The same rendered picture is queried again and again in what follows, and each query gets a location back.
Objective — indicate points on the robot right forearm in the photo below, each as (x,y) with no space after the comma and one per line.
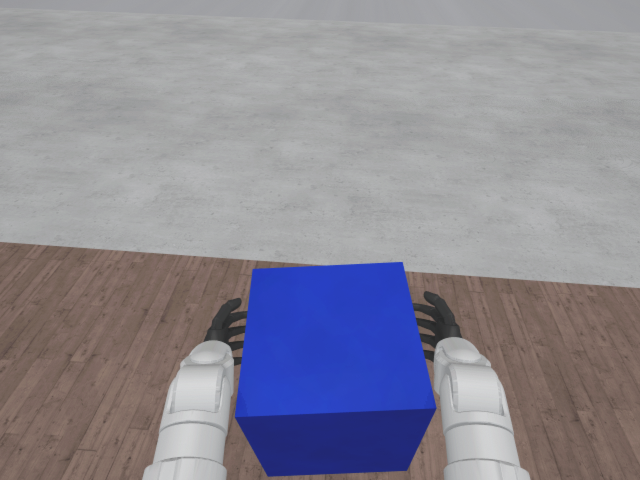
(476,421)

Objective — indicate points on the carton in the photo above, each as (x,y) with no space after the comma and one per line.
(333,376)

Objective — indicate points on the robot left forearm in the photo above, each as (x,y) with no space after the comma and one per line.
(195,419)

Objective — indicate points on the robot left hand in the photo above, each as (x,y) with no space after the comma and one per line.
(219,330)

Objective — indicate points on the robot right hand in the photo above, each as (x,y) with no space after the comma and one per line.
(444,327)

